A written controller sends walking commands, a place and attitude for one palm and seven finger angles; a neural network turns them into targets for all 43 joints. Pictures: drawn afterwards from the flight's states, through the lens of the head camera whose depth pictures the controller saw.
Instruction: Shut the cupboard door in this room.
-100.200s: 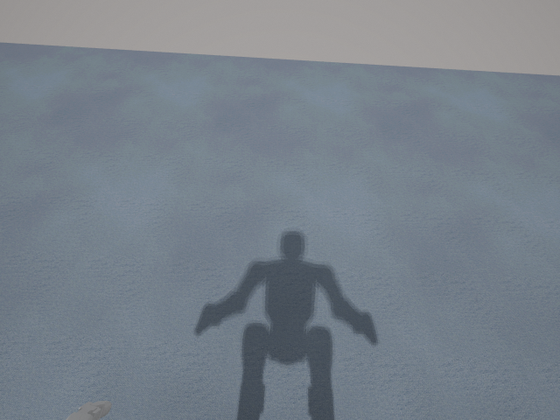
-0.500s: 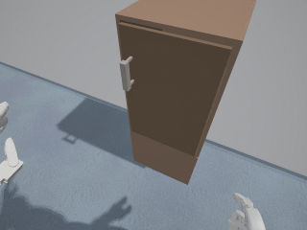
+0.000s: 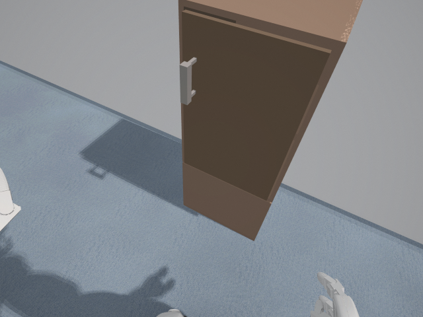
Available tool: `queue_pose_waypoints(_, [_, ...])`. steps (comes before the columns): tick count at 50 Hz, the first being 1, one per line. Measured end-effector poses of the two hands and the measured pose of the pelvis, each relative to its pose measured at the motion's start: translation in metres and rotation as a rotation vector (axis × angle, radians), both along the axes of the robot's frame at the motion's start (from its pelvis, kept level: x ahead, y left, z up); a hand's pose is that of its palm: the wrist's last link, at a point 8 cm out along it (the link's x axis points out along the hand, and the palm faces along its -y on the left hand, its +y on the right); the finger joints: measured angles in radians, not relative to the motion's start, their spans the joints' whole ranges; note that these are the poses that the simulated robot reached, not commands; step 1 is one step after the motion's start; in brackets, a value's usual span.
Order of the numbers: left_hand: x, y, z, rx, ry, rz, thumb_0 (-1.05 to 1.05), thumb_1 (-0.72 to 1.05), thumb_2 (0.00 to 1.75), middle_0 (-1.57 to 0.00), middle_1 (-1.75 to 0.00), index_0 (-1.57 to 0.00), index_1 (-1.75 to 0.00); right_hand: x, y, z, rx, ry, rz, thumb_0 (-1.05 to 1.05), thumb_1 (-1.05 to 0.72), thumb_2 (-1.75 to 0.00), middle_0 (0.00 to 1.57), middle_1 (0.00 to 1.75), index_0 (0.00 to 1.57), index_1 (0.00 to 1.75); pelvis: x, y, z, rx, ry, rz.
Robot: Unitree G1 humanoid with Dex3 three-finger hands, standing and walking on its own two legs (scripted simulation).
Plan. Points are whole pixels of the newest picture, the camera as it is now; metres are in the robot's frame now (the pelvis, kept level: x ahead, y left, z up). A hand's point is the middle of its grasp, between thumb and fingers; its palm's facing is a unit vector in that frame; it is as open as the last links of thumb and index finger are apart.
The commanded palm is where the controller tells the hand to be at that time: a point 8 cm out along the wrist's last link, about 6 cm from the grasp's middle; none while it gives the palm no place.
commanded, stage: step back with the hand held close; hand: left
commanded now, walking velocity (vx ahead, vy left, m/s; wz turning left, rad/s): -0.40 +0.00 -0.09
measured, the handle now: (189, 80) +0.72 +0.09 +0.06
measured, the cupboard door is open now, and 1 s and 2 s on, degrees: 0 0 0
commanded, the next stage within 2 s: stop stepping back and stand still in 0.46 s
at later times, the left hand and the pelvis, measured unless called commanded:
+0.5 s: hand out of the picture +0.15 +0.29 +0.19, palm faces +0.42 -0.81 -0.42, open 7.4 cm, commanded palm +0.08 +0.32 +0.19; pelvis -0.07 +0.02 +0.00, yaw -1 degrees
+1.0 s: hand out of the picture +0.06 +0.30 +0.19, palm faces +0.28 -0.85 -0.44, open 7.4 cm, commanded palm +0.01 +0.35 +0.19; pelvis -0.17 +0.07 +0.01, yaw -7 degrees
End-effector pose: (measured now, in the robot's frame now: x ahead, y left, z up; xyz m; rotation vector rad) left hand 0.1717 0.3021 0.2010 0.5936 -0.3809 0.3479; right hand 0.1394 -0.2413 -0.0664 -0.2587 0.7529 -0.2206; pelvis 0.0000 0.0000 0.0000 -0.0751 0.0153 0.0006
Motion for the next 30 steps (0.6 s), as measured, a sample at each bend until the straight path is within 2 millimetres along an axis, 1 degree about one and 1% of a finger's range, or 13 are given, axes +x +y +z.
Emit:
queue_pose_waypoints(4, [-0.016,0.002,-0.001,0.019,-0.001,0.02,0.02,0.89,0.9,-0.21,-0.3,-0.21,-0.3,0.0,0.001,-0.001,0.006,-0.015,0.033,0.01,-0.91,-0.9,0.2,0.3,0.2,0.3,-0.01,-0.005,-0.004,0.015,0.045,-0.017])
queue_pose_waypoints(6, [-0.022,-0.002,-0.006,-0.019,0.011,0.016,0.02,0.89,0.9,-0.21,-0.3,-0.21,-0.3,-0.001,0.001,-0.003,0.01,-0.012,0.046,0.01,-0.91,-0.9,0.2,0.3,0.2,0.3,-0.02,-0.006,-0.002,0.009,0.042,-0.029])
queue_pose_waypoints(9, [-0.03,-0.014,-0.009,-0.067,0.019,-0.026,0.02,0.89,0.9,-0.21,-0.3,-0.21,-0.3,-0.007,0.002,-0.001,0.017,-0.017,0.048,0.01,-0.91,-0.9,0.2,0.3,0.2,0.3,-0.031,-0.006,0.0,0.007,0.023,-0.032])
queue_pose_waypoints(11, [-0.036,-0.02,-0.008,-0.07,0.016,-0.059,0.02,0.89,0.9,-0.21,-0.3,-0.21,-0.3,-0.012,0.002,0.002,0.017,-0.032,0.041,0.01,-0.91,-0.9,0.2,0.3,0.2,0.3,-0.037,-0.007,0.0,0.004,0.012,-0.031])
queue_pose_waypoints(14, [-0.045,-0.021,-0.003,-0.049,0.006,-0.079,0.02,0.89,0.9,-0.21,-0.3,-0.22,-0.3,-0.021,0.002,0.008,0.018,-0.054,0.027,0.01,-0.91,-0.9,0.2,0.3,0.2,0.3,-0.044,-0.006,0.001,0.006,0.006,-0.019])
queue_pose_waypoints(16, [-0.052,-0.016,0.001,-0.033,-0.004,-0.072,0.02,0.89,0.9,-0.22,-0.3,-0.22,-0.3,-0.029,0.002,0.011,0.011,-0.055,0.022,0.01,-0.91,-0.9,0.2,0.3,0.2,0.3,-0.047,-0.004,0.002,0.01,0.004,-0.017])
queue_pose_waypoints(19, [-0.06,-0.004,0.006,-0.021,-0.03,-0.053,0.01,0.89,0.9,-0.22,-0.3,-0.22,-0.3,-0.042,0.002,0.01,-0.009,-0.038,0.002,0.01,-0.91,-0.9,0.2,0.3,0.2,0.3,-0.049,0.005,0.002,0.008,-0.005,-0.021])
queue_pose_waypoints(22, [-0.064,0.011,0.005,-0.032,-0.051,-0.041,0.01,0.89,0.9,-0.22,-0.3,-0.22,-0.3,-0.056,0.005,0.007,-0.029,-0.017,-0.022,0.01,-0.91,-0.9,0.2,0.3,0.2,0.3,-0.056,0.016,0.0,-0.012,-0.015,-0.017])
queue_pose_waypoints(26, [-0.069,0.03,-0.002,-0.054,-0.022,-0.019,0.01,0.89,0.9,-0.21,-0.3,-0.22,-0.3,-0.074,0.017,0.008,-0.027,-0.001,-0.022,0.01,-0.91,-0.9,0.2,0.3,0.2,0.3,-0.074,0.023,0.003,-0.033,-0.01,-0.019])
queue_pose_waypoints(28, [-0.076,0.032,-0.004,-0.072,-0.002,-0.022,0.01,0.89,0.9,-0.21,-0.3,-0.21,-0.3,-0.082,0.024,0.01,-0.011,-0.004,-0.01,0.01,-0.91,-0.9,0.2,0.3,0.2,0.3,-0.083,0.025,0.005,-0.038,0.002,-0.023])
queue_pose_waypoints(30, [-0.088,0.029,-0.005,-0.079,0.006,-0.039,0.02,0.89,0.9,-0.21,-0.3,-0.21,-0.3,-0.088,0.032,0.011,0.005,-0.018,0.006,0.01,-0.91,-0.9,0.2,0.3,0.2,0.3,-0.093,0.027,0.005,-0.028,0.015,-0.035])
